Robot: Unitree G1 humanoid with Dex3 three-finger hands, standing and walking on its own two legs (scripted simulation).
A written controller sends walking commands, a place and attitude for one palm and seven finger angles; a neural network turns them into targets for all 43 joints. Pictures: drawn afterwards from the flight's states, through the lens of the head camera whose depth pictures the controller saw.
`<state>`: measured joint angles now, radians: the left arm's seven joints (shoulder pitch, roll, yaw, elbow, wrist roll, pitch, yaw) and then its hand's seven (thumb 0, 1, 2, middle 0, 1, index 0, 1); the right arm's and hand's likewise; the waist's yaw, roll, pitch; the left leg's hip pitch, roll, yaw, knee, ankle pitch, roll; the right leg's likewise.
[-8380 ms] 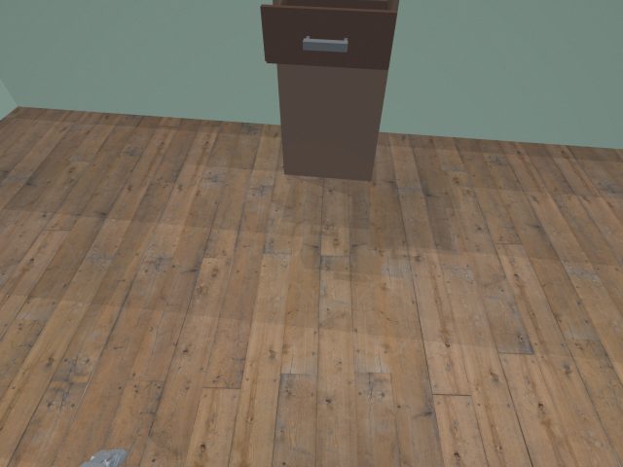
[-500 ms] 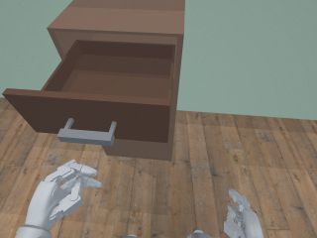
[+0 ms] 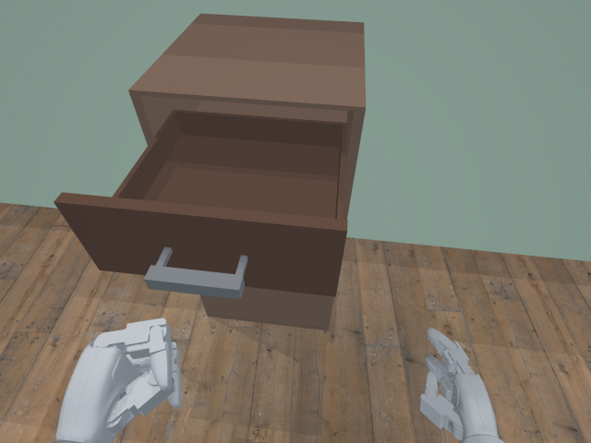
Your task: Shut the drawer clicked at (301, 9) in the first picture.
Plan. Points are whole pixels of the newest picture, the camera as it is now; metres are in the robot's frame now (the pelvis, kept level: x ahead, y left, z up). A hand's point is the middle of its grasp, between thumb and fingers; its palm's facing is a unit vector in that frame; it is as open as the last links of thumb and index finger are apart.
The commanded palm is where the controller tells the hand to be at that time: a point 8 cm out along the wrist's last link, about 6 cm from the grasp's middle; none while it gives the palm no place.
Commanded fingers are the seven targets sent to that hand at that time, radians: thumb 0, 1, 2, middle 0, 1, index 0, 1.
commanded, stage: raise the hand and make a fist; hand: left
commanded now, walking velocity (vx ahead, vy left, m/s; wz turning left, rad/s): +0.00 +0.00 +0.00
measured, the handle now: (200, 269) +0.33 +0.17 +0.06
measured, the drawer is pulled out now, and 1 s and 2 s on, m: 0.29 0.29 0.29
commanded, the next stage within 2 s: bring the fist close to the handle in 0.66 s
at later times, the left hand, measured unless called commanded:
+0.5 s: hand (170, 368) +0.16 +0.14 +0.14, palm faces +0.00 -0.99 -0.10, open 3.3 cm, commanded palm +0.11 +0.19 +0.16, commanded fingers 0.00 0.90 0.90 -1.40 -1.60 -1.40 -1.60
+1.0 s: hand (183, 373) +0.17 +0.13 +0.13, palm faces +0.02 -1.00 -0.08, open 3.3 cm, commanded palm +0.13 +0.18 +0.13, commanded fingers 0.00 0.90 0.90 -1.40 -1.60 -1.40 -1.60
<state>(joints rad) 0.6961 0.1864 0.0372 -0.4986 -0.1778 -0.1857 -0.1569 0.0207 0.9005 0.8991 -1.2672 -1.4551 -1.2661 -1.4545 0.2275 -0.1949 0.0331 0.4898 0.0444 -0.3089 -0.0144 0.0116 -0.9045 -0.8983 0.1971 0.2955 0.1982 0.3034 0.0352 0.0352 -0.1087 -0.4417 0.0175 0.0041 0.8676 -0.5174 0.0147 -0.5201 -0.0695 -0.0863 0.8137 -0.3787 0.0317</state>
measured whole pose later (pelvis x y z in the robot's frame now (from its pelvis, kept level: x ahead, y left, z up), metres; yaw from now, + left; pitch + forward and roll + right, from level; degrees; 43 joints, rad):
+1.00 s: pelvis -0.01 -0.03 +0.02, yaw +0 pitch +1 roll +0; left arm 0.58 0.19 0.10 -0.39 -0.22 -0.12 -0.21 0.02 0.90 0.90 -1.40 -1.60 -1.40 -1.60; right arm 0.24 -0.23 0.05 0.58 0.05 -0.40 -0.05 0.01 -0.90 -0.90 0.20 0.30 0.20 0.30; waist 0.05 0.06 -0.07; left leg -0.31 0.04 -0.01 0.72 -0.44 -0.02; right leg -0.40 -0.05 -0.10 0.71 -0.33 -0.01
